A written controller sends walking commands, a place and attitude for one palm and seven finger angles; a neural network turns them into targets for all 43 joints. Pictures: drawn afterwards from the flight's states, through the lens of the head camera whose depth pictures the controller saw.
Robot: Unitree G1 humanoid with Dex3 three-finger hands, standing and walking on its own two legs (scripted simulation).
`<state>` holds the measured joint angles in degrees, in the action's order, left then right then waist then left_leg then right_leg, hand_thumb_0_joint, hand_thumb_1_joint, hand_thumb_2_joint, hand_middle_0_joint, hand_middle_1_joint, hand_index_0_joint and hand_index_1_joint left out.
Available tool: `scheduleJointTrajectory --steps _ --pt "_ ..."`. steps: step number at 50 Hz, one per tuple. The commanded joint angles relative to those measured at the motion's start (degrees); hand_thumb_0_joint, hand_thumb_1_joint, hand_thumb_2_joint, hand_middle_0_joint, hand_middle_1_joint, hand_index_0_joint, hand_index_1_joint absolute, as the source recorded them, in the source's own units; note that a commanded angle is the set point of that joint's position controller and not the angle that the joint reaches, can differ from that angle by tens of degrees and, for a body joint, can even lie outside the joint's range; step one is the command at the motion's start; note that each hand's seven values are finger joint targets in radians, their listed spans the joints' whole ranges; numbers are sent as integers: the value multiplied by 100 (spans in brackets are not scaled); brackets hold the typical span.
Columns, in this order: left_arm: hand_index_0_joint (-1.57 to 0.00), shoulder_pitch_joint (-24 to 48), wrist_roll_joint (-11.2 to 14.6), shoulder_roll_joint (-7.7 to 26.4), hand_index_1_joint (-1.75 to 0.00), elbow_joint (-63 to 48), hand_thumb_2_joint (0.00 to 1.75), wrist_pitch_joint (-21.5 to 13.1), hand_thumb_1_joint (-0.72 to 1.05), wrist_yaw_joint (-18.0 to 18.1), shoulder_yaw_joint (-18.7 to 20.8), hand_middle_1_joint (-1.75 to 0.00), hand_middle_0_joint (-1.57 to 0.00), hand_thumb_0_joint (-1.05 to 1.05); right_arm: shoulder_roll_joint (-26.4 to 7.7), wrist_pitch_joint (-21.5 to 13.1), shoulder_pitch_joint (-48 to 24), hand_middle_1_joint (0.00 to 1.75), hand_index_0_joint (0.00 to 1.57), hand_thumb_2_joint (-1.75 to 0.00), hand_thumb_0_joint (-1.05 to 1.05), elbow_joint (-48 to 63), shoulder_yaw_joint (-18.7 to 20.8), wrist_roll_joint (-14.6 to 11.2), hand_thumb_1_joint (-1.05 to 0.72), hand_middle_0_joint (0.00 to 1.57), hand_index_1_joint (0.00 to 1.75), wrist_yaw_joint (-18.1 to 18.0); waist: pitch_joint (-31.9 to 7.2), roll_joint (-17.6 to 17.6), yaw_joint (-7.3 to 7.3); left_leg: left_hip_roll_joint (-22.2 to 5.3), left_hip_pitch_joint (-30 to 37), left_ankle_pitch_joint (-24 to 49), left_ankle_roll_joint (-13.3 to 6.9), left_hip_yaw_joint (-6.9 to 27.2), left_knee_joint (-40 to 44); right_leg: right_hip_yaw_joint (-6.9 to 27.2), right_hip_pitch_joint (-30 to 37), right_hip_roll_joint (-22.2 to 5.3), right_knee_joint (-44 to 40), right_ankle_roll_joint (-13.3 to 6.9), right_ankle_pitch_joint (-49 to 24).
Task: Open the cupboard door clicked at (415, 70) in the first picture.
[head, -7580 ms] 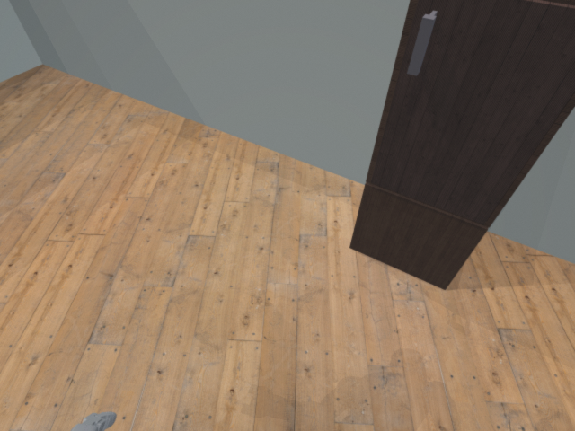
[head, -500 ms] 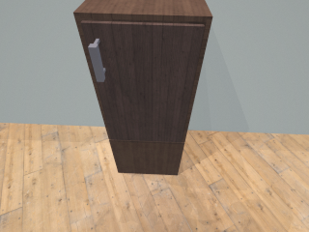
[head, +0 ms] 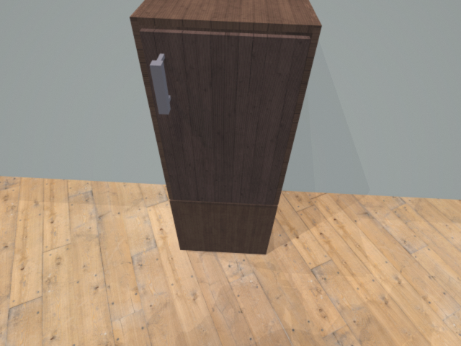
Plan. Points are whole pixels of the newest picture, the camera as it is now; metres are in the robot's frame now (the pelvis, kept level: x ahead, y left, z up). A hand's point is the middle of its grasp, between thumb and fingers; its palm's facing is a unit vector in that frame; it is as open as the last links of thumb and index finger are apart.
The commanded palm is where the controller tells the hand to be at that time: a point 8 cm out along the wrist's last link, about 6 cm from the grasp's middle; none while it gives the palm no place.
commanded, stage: look again from close up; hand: left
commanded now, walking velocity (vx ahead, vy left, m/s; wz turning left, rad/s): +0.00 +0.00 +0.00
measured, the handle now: (163, 84) +0.64 +0.20 +0.14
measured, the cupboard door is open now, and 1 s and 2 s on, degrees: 0 0 0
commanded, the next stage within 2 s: shuffle to correct the standing spot in 0.56 s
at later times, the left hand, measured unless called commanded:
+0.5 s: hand out of the picture -0.01 +0.16 -0.18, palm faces +0.03 -0.99 -0.15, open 7.4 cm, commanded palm none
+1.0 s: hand out of the picture +0.01 +0.17 -0.18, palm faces +0.07 -0.99 -0.15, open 7.4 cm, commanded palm none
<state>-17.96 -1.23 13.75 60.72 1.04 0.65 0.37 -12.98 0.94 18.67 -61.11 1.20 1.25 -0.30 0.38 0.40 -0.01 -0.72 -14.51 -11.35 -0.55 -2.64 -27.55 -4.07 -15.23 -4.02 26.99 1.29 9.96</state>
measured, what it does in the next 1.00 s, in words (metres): stands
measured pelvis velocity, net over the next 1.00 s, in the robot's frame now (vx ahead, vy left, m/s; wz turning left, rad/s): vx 0.05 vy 0.01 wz -0.02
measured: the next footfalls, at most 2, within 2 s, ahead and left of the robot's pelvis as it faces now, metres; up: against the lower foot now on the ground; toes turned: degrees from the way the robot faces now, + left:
right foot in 1.76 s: +0.14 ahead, -0.11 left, +0.00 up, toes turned -4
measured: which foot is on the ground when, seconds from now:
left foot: down 0.00-1.00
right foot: down 0.00-1.00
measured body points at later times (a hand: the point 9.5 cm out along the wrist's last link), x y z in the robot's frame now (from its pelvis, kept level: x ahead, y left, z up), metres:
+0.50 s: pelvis +0.00 +0.00 +0.00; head +0.01 +0.01 +0.45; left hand -0.01 +0.21 -0.16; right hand -0.01 -0.21 -0.16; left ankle +0.04 +0.11 -0.74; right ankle +0.05 -0.14 -0.74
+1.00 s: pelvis +0.05 +0.01 -0.01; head +0.04 +0.02 +0.44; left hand +0.01 +0.23 -0.17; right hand +0.02 -0.21 -0.16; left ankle +0.04 +0.11 -0.74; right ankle +0.05 -0.14 -0.74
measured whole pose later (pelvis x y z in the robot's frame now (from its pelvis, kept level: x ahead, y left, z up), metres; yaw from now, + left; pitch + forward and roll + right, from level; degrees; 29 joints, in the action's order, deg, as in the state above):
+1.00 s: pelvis +0.05 +0.01 -0.01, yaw -1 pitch -1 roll +0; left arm -23.1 -1.6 7.6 61.5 0.1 0.8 2.1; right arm -8.1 0.2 21.1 -62.4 1.7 1.3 -0.9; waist -0.7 0.5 -0.7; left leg -0.7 -13.7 -19.0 -1.5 -3.3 -33.5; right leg -2.0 -14.5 -3.5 32.1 1.1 17.0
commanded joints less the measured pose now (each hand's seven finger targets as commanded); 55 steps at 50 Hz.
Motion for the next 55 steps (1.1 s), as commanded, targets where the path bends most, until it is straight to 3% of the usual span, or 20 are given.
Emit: scheduleJointTrajectory --steps 1,9,15,22,27,33,35,37,39,41,45,48,50,52,53,54,55 --pt "-20 -132 26 565 -30 -193 90 -142 90 82 124 -30 -20 0 -646 -187 -11 30 20 -90 0 227 131 -27 -90 20 30 -55 303 -72 -16 -502 -572 -1218 -118 699 993 536 160 -265 -676 -203 1089" --pt "-20 -382 23 210 -30 -17 90 -152 90 141 87 -30 -20 0 -263 -158 185 30 20 -90 0 13 110 -46 -90 20 30 -77 434 -62 13 -445 -480 -945 -53 532 867 539 35 -268 -706 -183 957" --pt "-20 -522 -1 10 -30 -19 90 -141 90 161 110 -30 -20 0 -125 -132 237 30 20 -90 0 14 139 -43 -90 20 30 -90 530 -50 4 -439 -592 -1192 -67 542 880 530 -65 -213 -680 -165 1069" --pt "-20 -560 -7 -70 -30 -82 90 -164 90 173 138 -30 -20 0 -17 -148 279 30 20 -90 0 44 153 -47 -90 20 30 -95 410 62 19 -430 -484 -910 -77 491 724 538 -92 -227 -639 -184 920" --pt "-20 -559 -2 -123 -30 -59 90 -174 90 174 141 -30 -20 0 -6 -179 241 30 20 -90 0 37 136 -56 -90 20 30 -107 400 -124 8 -486 -409 -693 -79 535 810 480 9 -207 -562 -179 556" --pt "-20 -555 6 -95 -30 -25 90 -184 90 173 127 -30 -20 0 -21 -180 187 30 20 -90 0 15 122 -63 -90 20 30 -108 344 -37 -12 -480 -308 -487 -67 482 803 485 154 -236 -614 -173 385" --pt "-20 -583 -8 -87 -30 12 90 -181 90 155 132 -30 -20 0 -27 -150 265 30 20 -90 0 -34 121 -30 -90 20 30 -98 327 58 5 -423 -266 -1167 -63 444 822 530 93 -224 -709 -184 1168" --pt "-20 -620 -33 -46 -30 -13 90 -140 90 129 168 -30 -20 0 -70 -112 284 30 20 -90 0 -23 137 -10 -90 20 30 -86 509 -65 -12 -435 -422 -1892 -115 504 891 567 -87 -177 -691 -207 1857" --pt "-20 -664 -46 -47 -30 -37 90 -125 90 101 201 -30 -20 0 -90 -100 291 30 20 -90 0 7 141 8 -90 20 30 -84 741 -52 -36 -443 -637 -2185 -167 548 898 617 -165 -142 -645 -250 2115" --pt "-20 -764 -45 -35 -30 -48 90 -136 90 77 233 -30 -20 0 -65 -111 292 30 20 -90 0 48 142 4 -90 20 30 -79 864 100 -65 -392 -720 -2110 -199 511 709 719 -196 -177 -661 -320 2187" --pt "-20 -884 -15 25 -30 -70 90 -180 90 46 295 -30 -20 0 25 -194 342 30 20 -90 0 124 112 -1 -90 20 30 -76 701 316 -83 -219 -712 -1651 -195 286 177 1038 -17 -376 -697 -519 2169" --pt "-20 -778 -20 62 -30 -142 90 -160 90 43 334 -30 -20 0 34 -201 498 30 20 -90 0 130 133 1 -90 20 30 -67 869 245 19 -206 -622 -1947 -214 317 136 1048 -436 -386 -635 -571 2651" --pt "-20 -661 -18 -72 -30 -185 90 -174 90 16 312 -30 -20 0 -44 -249 713 30 20 -90 0 81 139 0 -90 20 30 -86 908 -186 126 -461 -269 -1985 -340 668 568 695 -729 -134 -93 -496 2173" --pt "-20 -410 -40 -331 -30 -318 90 -229 90 -21 245 -30 -20 0 -330 -330 1089 30 20 -90 0 -53 203 -10 -90 20 30 -130 888 -1197 279 -1313 480 -1957 -765 1825 1405 -116 -1422 304 1326 -282 1286" --pt "-20 -156 -45 -401 -30 -439 90 -274 90 -31 219 -30 -20 0 -356 -377 1187 30 20 -90 0 -105 223 0 -90 20 30 -159 933 -1264 326 -1641 1026 -1187 -1080 2218 1548 -135 -2011 260 1766 -251 1521" --pt "-20 93 -36 -401 -30 -521 90 -309 90 -39 212 -30 -20 0 -326 -406 1235 30 20 -90 0 -138 198 14 -90 20 30 -177 975 -1043 373 -1762 1282 106 -1257 2161 1414 -25 -2241 108 1931 -252 1766" --pt "-20 166 -16 -450 -30 -517 90 -330 90 -33 207 -30 -20 0 -249 -417 1136 30 20 -90 0 -143 160 30 -90 20 30 -203 891 -783 317 -1746 1296 1643 -1270 1831 1131 40 -2025 5 1741 -228 1772"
